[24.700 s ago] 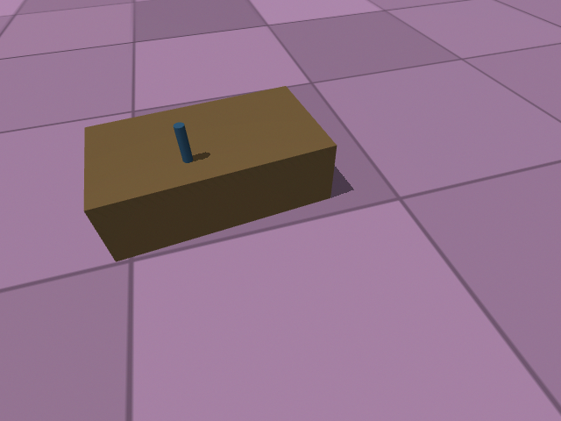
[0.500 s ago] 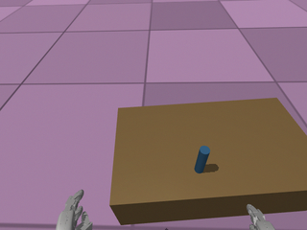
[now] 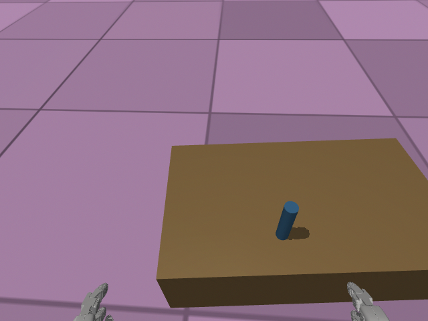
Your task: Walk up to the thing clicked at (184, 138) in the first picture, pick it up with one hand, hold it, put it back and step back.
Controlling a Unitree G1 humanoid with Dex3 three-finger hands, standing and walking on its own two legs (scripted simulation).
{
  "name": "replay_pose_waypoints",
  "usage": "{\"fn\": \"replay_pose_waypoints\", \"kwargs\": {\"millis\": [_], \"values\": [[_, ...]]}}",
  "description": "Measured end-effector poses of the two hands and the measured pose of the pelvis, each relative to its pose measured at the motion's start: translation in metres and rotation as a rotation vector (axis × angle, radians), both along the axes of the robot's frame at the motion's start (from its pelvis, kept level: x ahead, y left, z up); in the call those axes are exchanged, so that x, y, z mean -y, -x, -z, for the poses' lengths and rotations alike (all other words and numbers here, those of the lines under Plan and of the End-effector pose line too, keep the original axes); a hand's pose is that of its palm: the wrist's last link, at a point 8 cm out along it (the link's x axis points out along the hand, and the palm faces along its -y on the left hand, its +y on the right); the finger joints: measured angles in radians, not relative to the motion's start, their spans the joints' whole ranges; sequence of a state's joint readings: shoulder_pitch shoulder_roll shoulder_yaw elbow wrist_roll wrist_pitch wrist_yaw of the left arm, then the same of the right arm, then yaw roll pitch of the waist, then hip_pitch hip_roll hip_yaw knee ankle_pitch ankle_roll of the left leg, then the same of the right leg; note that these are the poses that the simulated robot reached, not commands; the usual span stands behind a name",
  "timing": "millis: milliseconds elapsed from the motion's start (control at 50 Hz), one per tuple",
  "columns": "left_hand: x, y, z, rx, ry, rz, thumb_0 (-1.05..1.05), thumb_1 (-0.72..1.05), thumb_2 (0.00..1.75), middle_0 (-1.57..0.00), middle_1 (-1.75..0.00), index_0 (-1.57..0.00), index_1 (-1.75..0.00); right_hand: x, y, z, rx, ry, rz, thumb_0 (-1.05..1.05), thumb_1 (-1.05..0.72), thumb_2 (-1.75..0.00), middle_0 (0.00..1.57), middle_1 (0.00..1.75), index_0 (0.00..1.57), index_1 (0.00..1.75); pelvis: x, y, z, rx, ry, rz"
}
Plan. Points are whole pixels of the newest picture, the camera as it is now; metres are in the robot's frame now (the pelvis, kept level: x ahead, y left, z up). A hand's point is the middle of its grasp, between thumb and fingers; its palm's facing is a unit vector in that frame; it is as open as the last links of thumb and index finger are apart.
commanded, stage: home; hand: right
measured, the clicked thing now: (286, 221) +0.52 -0.21 -0.30
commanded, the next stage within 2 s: stand in 1.84 s
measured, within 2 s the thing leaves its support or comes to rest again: neither
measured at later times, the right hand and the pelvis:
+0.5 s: hand out of the picture +0.17 -0.19 -0.05, palm faces +0.04 +0.98 -0.22, open 17.4 cm; pelvis +0.01 -0.01 +0.00, yaw +0 degrees
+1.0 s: hand out of the picture +0.17 -0.19 -0.05, palm faces +0.04 +0.98 -0.22, open 17.4 cm; pelvis +0.01 +0.00 +0.00, yaw +0 degrees
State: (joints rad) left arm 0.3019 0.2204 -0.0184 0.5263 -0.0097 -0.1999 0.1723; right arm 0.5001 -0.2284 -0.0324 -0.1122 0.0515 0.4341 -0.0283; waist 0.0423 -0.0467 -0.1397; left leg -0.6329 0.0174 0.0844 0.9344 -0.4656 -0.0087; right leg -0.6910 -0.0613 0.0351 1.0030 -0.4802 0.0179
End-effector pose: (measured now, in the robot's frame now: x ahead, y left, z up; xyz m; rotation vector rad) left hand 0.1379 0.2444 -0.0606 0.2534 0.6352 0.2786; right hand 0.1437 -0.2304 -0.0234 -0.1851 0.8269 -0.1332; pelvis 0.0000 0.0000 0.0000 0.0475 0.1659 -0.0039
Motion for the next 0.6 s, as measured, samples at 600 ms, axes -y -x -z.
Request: {"fn": "replay_pose_waypoints", "kwargs": {"millis": [600], "values": [[0.010,-0.020,-0.003,0.029,-0.010,0.023,0.01,0.90,0.90,-0.21,-0.30,-0.21,-0.30,0.007,-0.008,-0.001,-0.002,0.000,-0.002,-0.01,0.54,-0.06,0.06,0.05,0.06,0.05,0.005,-0.009,0.001,-0.014,-0.005,0.003]]}}
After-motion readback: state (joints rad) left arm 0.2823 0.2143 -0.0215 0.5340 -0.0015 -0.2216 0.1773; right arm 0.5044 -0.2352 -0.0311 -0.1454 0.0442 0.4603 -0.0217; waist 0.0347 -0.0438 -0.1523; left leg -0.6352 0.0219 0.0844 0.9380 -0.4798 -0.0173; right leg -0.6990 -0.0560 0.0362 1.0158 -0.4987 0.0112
